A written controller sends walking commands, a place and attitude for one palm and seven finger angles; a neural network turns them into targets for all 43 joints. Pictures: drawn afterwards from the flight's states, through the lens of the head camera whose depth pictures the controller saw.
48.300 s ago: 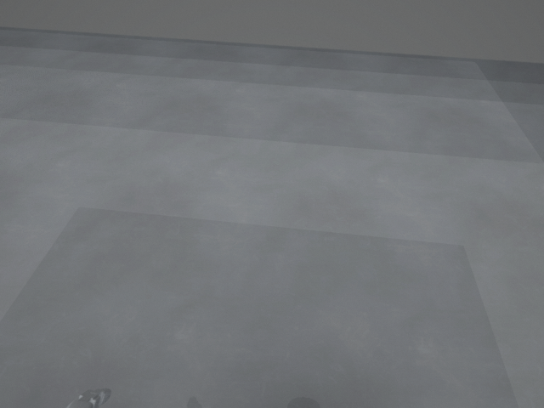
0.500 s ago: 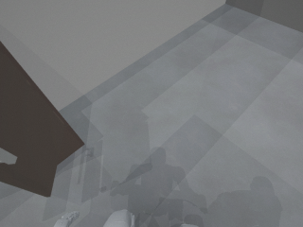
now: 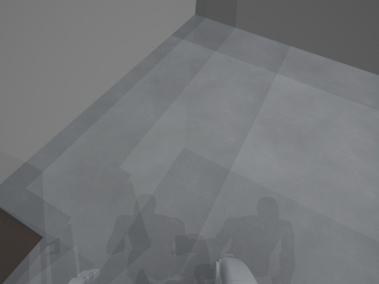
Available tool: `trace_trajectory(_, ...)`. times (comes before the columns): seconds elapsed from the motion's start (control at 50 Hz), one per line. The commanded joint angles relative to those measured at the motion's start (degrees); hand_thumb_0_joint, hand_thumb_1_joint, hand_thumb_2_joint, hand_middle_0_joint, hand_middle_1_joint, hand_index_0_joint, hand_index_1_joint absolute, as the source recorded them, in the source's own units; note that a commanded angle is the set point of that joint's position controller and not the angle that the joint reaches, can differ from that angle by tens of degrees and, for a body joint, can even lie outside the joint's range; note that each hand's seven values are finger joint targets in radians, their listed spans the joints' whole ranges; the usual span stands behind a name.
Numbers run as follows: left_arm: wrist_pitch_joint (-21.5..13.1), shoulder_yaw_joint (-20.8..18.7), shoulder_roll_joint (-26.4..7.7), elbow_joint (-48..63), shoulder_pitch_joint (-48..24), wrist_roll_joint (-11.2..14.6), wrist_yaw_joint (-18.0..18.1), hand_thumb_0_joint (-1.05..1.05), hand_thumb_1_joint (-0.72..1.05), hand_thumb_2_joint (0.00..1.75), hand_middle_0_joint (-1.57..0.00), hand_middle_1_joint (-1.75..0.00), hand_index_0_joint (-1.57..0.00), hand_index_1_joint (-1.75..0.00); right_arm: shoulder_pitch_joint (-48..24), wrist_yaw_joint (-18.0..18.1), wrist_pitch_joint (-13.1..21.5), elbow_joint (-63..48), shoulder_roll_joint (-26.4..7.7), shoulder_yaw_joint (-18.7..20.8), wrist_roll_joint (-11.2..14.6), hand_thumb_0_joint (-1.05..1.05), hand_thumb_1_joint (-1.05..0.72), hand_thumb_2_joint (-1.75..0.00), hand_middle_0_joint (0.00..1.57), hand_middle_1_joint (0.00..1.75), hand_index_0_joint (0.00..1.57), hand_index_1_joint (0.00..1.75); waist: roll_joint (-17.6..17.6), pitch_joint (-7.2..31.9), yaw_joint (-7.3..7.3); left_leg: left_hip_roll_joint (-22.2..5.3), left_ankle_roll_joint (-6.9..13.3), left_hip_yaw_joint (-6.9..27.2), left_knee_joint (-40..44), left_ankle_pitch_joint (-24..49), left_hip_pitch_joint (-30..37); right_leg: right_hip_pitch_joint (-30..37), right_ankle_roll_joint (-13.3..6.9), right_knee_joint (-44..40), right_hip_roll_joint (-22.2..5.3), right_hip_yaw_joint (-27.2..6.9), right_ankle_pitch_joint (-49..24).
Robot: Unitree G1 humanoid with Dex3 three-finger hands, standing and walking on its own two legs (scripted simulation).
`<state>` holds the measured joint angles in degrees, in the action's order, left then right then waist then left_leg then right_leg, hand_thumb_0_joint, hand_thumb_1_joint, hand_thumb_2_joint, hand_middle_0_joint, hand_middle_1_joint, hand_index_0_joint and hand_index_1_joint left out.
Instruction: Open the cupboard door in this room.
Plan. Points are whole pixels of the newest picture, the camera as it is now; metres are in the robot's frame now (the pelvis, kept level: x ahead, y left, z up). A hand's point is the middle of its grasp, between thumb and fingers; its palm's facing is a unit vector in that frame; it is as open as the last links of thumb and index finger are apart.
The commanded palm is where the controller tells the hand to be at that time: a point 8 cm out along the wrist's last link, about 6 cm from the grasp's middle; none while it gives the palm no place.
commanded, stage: walk to a spot facing it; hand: left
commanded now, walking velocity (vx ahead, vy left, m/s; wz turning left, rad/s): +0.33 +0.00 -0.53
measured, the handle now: out of the picture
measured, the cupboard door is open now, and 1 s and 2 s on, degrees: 51 51 51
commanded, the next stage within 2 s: turn to face it in 1.04 s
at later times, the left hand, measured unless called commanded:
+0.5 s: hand (147, 222) +0.28 +0.12 -0.16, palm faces -0.14 -0.96 -0.23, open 7.3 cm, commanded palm none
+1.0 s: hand (183, 128) +0.61 +0.04 -0.16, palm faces -0.34 -0.92 -0.20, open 7.4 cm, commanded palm none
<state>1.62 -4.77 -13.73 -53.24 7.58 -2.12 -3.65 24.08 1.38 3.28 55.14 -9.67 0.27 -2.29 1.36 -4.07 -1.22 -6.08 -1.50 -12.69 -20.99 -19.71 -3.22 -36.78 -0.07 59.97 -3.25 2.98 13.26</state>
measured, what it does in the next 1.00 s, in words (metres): walks ahead, turning right: right foot, then left foot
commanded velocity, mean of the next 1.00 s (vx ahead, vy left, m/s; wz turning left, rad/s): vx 0.36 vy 0.00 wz -0.31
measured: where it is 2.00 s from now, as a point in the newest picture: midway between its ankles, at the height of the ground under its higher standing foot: (233, 189)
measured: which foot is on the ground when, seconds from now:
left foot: down 0.00-0.16, up 0.18-0.66, down 0.68-1.00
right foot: up 0.00-0.14, down 0.16-0.66, up 0.68-1.00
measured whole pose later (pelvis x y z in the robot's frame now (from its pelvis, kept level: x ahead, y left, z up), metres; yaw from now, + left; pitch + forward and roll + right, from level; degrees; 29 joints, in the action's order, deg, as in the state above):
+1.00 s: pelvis +0.46 -0.11 +0.00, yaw -21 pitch +1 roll +1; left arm -0.5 -4.2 -10.7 -56.6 10.0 -1.9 -2.2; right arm 21.8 0.3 2.5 61.2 -11.8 2.7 -2.2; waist 0.0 -2.9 -0.6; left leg -4.2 -1.3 -13.0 -21.6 -17.3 -4.2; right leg -32.3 -0.6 45.9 -6.3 3.6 10.5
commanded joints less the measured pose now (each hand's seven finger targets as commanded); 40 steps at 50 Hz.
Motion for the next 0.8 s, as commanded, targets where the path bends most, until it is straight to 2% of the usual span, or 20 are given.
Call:
trace_trajectory(0.0,-1.99,1.65,1.44,7.14,-11.91,0.56,-0.9,0.0,0.9,0.9,-0.2,-0.3,-0.2,-0.3,7.56,0.63,0.7,-0.07,-9.3,2.3,-0.1,0.0,-0.9,-0.9,0.2,0.3,0.2,0.3,-11.83,-0.02,-3.63,-11.74,5.39,1.45,3.73,35.22,6.81,-0.92,-1.05,-15.33,1.52,5.3,-0.06)
trace_trajectory(0.06,-2.12,1.05,-0.22,5.54,-7.38,0.71,-0.44,0.0,0.9,0.9,-0.2,-0.3,-0.2,-0.3,6.58,0.62,0.45,0.55,-11.15,2.47,0.1,0.0,-0.9,-0.9,0.2,0.3,0.2,0.3,-11.92,0.93,-0.46,-13.63,5.26,-0.6,-2.45,51.12,4.56,10.51,-3.85,-19.77,4.53,7.49,2.75)
trace_trajectory(0.1,-2.82,-0.16,-3.31,1.4,6.92,0.62,0.29,0.0,0.9,0.9,-0.2,-0.3,-0.2,-0.3,1.87,0.39,0.37,-0.51,-12.56,2.74,0.83,0.0,-0.9,-0.9,0.2,0.3,0.2,0.3,-10.41,7.52,7.03,-11.79,2.93,-3.08,-18.36,55.32,-1.21,30.15,-6.13,-25.45,7.05,8.1,-0.33)
trace_trajectory(0.12,-3.49,-1.76,-8.3,-1.55,16.5,0.45,0.99,0.0,0.9,0.9,-0.2,-0.3,-0.2,-0.3,-0.39,-0.37,0.61,-1.62,-11.28,2.58,1.75,0.0,-0.9,-0.9,0.2,0.3,0.2,0.3,-3.08,13.24,11.92,-8.87,0.8,-3.98,-32.56,41.09,-14.61,48.34,-8.91,-27.78,-0.04,-0.59,-0.95)
trace_trajectory(0.14,-3.93,-3.39,-14.95,-2.73,22.75,0.85,2.08,0.0,0.9,0.9,-0.2,-0.3,-0.2,-0.3,1.08,-0.34,0.68,-3.66,-6.96,1.98,2.87,0.0,-0.9,-0.9,0.2,0.3,0.2,0.3,12.5,21.17,12.51,2.12,-2.46,-1.33,-54.44,-13.0,-33.11,61.75,-16.3,-34.7,-18.72,-32.16,-3.66)
trace_trajectory(0.16,-3.56,-3.37,-16.59,-2.39,20.77,2.09,2.9,0.0,0.9,0.9,-0.2,-0.3,-0.2,-0.3,-4.07,-0.22,0.39,-5.06,-8.56,2.39,2.63,0.0,-0.9,-0.9,0.2,0.3,0.2,0.3,11.14,18.14,11.53,1.25,-0.93,8.81,-63.02,-14.9,-39.11,57.42,-17.54,-41.11,-21.46,-38.77,-4.66)
trace_trajectory(0.2,-3.39,-1.77,-10.46,-0.23,11.41,2.02,3.73,0.0,0.9,0.9,-0.2,-0.3,-0.2,-0.3,-7.98,-0.31,0.14,-4.55,-7.6,3.14,1.94,0.0,-0.9,-0.9,0.2,0.3,0.2,0.3,2.98,5.24,6.82,-3.38,-0.82,12.24,-60.48,-3.69,-38.0,38.46,-15.22,-43.44,-17.8,-28.09,-4.73)
trace_trajectory(0.24,-4.43,-0.1,-6.37,0.88,5.78,1.65,3.83,0.0,0.9,0.9,-0.2,-0.3,-0.2,-0.3,-5.97,-0.43,-1.19,-2.32,-5.74,2.84,1.12,0.0,-0.9,-0.9,0.2,0.3,0.2,0.3,0.82,1.12,1.87,-4.74,-1.33,12.37,-52.32,-0.61,-30.1,24.81,-12.72,-45.67,-13.61,-18.31,-10.02)
trace_trajectory(0.28,-5.31,0.07,-5.72,0.42,4.65,0.97,3.83,0.0,0.9,0.9,-0.2,-0.3,-0.2,-0.3,-2.33,-0.87,-2.06,-0.84,-4.0,2.8,0.82,0.0,-0.9,-0.9,0.2,0.3,0.2,0.3,2.76,2.11,-0.91,-3.5,-1.71,11.24,-45.15,0.74,-26.25,22.05,-11.75,-46.21,-10.22,-12.82,-12.32)
trace_trajectory(0.34,-5.98,0.03,-4.58,-0.84,6.96,1.35,3.24,0.0,0.9,0.9,-0.2,-0.3,-0.2,-0.3,-4.55,-1.5,-2.43,-0.96,-3.98,3.02,0.72,0.0,-0.9,-0.9,0.2,0.3,0.2,0.3,4.14,2.82,-0.6,-2.17,-2.24,10.06,-38.61,7.05,-28.08,24.38,-11.1,-47.4,-6.81,-10.43,-11.15)
trace_trajectory(0.46,-6.95,0.75,-2.98,-4.27,14.5,1.51,3.65,0.0,0.9,0.9,-0.2,-0.3,-0.2,-0.3,-18.22,-2.24,-1.27,-5.35,-4.1,2.99,1.03,0.0,-0.9,-0.9,0.2,0.3,0.2,0.3,4.07,0.83,2.59,-0.91,-1.72,9.91,-28.27,10.43,-35.25,35.57,-11.02,-45.42,-7.85,-12.51,-25.88)
trace_trajectory(0.54,-6.8,0.86,-3.83,-5.96,16.92,1.21,4.31,0.0,0.9,0.9,-0.2,-0.3,-0.2,-0.3,-23.53,-2.63,-0.43,-6.43,-3.49,2.72,1.25,0.0,-0.9,-0.9,0.2,0.3,0.2,0.3,4.98,-0.37,3.71,1.39,-0.21,7.89,-18.72,7.78,-30.16,38.36,-10.41,-42.44,-9.1,-12.4,-35.07)
trace_trajectory(0.58,-6.91,0.67,-4.71,-6.52,16.49,1.1,4.51,0.0,0.9,0.9,-0.2,-0.3,-0.2,-0.3,-19.38,-2.16,0.09,-4.69,-4.3,3.1,1.02,0.0,-0.9,-0.9,0.2,0.3,0.2,0.3,3.59,1.81,1.1,4.66,0.94,5.49,-13.08,6.7,-20.59,37.8,-9.34,-36.01,-8.22,-11.41,-45.04)
trace_trajectory(0.6,-6.92,0.48,-5.12,-6.25,15.42,1.38,4.5,0.0,0.9,0.9,-0.2,-0.3,-0.2,-0.3,-12.28,-1.62,0.35,-2.51,-5.34,3.41,0.72,0.0,-0.9,-0.9,0.2,0.3,0.2,0.3,2.95,4.39,-2.3,6.62,1.84,4.21,-9.31,10.27,-10.8,34.48,-7.71,-29.51,-6.08,-8.96,-46.97)
trace_trajectory(0.62,-7.01,0.45,-4.66,-5.73,14.45,1.76,4.38,0.0,0.9,0.9,-0.2,-0.3,-0.2,-0.3,-3.27,-1.13,0.61,0.24,-8.46,4.17,0.32,0.0,-0.9,-0.9,0.2,0.3,0.2,0.3,0.64,9.4,-6.01,2.55,3.81,8.44,-8.2,15.43,4.95,24.99,-5.75,-18.71,-4.21,-7.88,-38.96)
trace_trajectory(0.64,-7.1,0.74,-1.52,-4.84,17.21,2.31,3.95,0.0,0.9,0.9,-0.2,-0.3,-0.2,-0.3,4.82,-0.55,1.06,2.0,-15.0,5.68,-0.76,0.0,-0.9,-0.9,0.2,0.3,0.2,0.3,-11.75,17.83,-7.84,-14.3,10.58,29.74,-7.76,19.18,20.12,10.07,-2.87,-0.31,3.09,-2.63,-14.08)
trace_trajectory(0.66,-7.63,1.33,-1.39,-3.7,15.85,2.4,3.72,0.0,0.9,0.9,-0.2,-0.3,-0.2,-0.3,8.47,-0.25,0.46,2.29,-16.34,5.52,-0.14,0.0,-0.9,-0.9,0.2,0.3,0.2,0.3,-15.91,20.01,-7.75,-23.6,16.1,41.74,-0.2,25.11,21.76,3.77,-2.93,15.29,6.47,-3.59,16.67)
trace_trajectory(0.68,-7.16,1.05,-2.75,-2.72,11.89,1.94,3.93,0.0,0.9,0.9,-0.2,-0.3,-0.2,-0.3,4.01,-0.28,-0.07,1.08,-15.01,5.15,0.37,0.0,-0.9,-0.9,0.2,0.3,0.2,0.3,-8.32,12.24,-6.0,-23.88,16.93,39.74,2.14,19.39,12.86,0.77,-3.28,19.88,2.19,-6.28,15.87)
trace_trajectory(0.72,-6.15,0.63,-0.31,-3.02,8.4,0.91,3.21,0.0,0.9,0.9,-0.2,-0.3,-0.2,-0.3,-3.71,-0.04,0.84,-0.13,-8.6,3.57,0.29,0.0,-0.9,-0.9,0.2,0.3,0.2,0.3,-8.24,1.77,-2.33,-18.59,12.27,30.24,6.99,9.79,-3.44,-1.08,-2.06,20.05,-1.01,-6.38,8.51)
trace_trajectory(0.78,-3.48,0.87,2.68,-4.0,11.74,0.27,2.05,0.0,0.9,0.9,-0.2,-0.3,-0.2,-0.3,-6.45,0.12,1.6,0.47,-5.87,2.72,0.48,0.0,-0.9,-0.9,0.2,0.3,0.2,0.3,-8.27,-1.14,2.04,-13.37,8.27,16.79,10.51,7.49,-11.61,3.26,-1.06,11.79,-2.52,-4.85,3.13)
